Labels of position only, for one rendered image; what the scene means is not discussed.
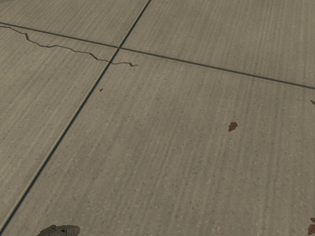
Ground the robot left hand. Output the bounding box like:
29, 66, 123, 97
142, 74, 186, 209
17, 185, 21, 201
36, 224, 81, 236

